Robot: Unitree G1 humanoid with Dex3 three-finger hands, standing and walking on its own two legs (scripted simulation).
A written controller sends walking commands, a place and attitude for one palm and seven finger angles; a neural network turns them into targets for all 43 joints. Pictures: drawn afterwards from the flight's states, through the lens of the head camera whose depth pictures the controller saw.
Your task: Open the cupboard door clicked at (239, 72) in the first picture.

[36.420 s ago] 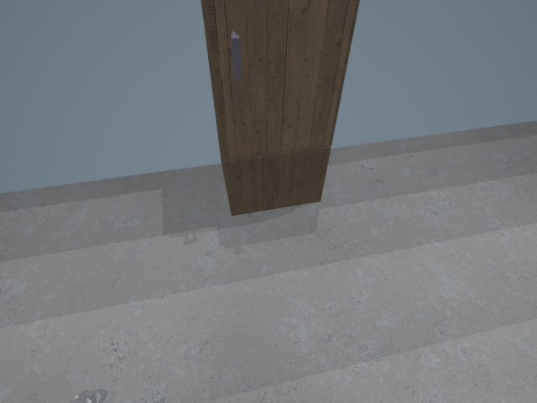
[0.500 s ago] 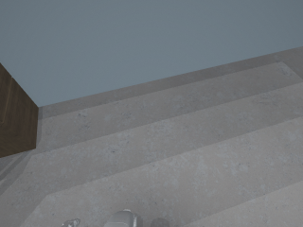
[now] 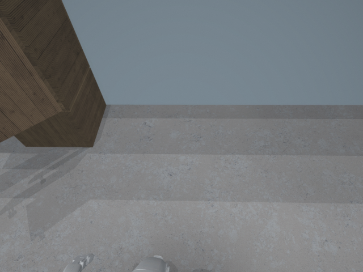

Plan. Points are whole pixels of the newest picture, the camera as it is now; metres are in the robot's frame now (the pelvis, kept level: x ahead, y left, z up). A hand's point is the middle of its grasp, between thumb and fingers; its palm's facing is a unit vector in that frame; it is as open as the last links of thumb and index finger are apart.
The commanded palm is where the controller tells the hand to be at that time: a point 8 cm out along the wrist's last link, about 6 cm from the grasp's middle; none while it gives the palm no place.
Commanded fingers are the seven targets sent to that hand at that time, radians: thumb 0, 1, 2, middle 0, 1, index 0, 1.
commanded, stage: turn to face it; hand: left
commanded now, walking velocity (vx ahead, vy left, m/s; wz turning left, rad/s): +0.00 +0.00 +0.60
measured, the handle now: out of the picture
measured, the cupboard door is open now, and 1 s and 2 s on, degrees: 42 42 42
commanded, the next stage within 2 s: take the last steps up to it in 1.14 s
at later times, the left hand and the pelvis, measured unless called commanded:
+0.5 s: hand out of the picture +0.03 +0.24 -0.15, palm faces +0.34 -0.90 -0.26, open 7.4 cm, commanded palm none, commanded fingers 0.00 0.90 0.90 -0.20 -0.30 -0.20 -0.30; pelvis +0.01 +0.00 +0.01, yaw +18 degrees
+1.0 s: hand out of the picture -0.05 +0.21 -0.17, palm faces +0.59 -0.78 -0.23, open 7.4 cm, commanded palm none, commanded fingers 0.00 0.90 0.90 -0.20 -0.30 -0.20 -0.30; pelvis +0.02 +0.00 +0.00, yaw +34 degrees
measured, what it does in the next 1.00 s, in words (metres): steps on the spot, turning left: left foot, then right foot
